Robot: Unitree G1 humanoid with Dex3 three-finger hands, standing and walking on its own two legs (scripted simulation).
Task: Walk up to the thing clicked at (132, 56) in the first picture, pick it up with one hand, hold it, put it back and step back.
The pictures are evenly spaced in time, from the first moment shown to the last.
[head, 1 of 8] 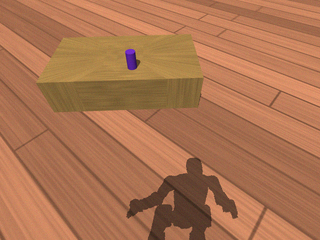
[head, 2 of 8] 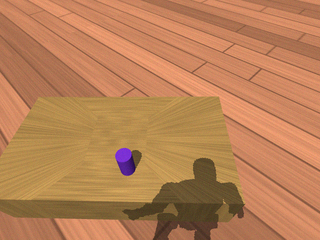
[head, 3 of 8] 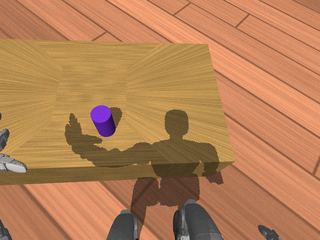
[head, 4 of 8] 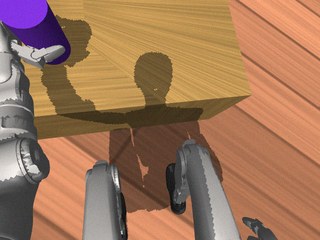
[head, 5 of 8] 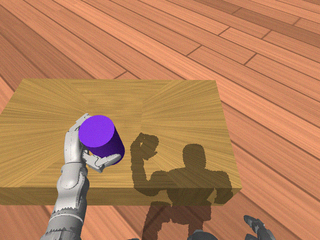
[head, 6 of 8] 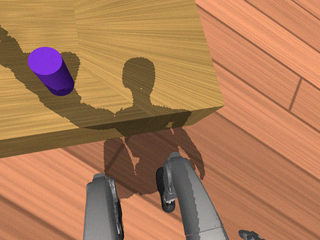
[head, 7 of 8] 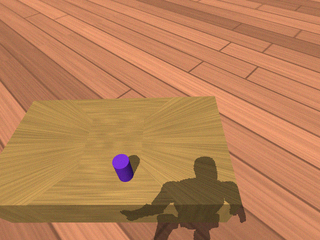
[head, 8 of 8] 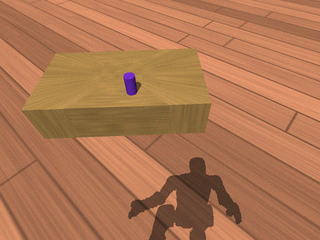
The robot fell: no
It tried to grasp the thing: yes
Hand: left
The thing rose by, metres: 0.39
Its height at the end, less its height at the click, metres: +0.00
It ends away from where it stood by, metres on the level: 0.02
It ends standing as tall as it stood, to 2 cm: yes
